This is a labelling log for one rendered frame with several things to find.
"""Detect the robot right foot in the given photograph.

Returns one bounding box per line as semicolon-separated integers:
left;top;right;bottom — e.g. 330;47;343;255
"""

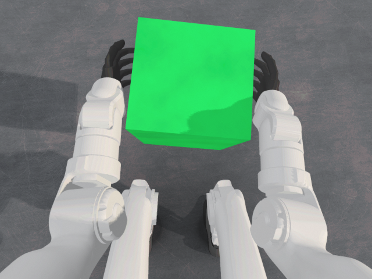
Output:
203;198;220;257

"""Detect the right robot upper arm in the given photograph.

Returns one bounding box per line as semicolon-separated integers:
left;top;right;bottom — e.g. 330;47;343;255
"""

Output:
250;196;372;279

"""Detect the carton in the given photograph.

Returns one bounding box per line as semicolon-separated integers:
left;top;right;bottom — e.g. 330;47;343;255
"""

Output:
126;17;255;150

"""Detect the robot right forearm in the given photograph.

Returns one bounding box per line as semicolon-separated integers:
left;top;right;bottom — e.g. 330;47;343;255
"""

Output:
252;90;322;214

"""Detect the robot left hand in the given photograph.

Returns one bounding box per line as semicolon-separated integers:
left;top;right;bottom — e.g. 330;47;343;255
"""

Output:
101;40;135;88

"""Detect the robot right shin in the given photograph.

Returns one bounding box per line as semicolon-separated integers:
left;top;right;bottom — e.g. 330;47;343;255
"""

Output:
210;180;245;245

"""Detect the left robot upper arm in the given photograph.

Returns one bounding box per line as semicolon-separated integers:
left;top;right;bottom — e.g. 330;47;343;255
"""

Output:
0;186;127;279

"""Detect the robot left forearm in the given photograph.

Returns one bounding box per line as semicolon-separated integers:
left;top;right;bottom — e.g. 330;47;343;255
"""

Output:
49;77;126;233

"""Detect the robot right hand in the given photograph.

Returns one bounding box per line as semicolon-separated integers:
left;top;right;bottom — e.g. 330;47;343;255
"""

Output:
253;51;280;103

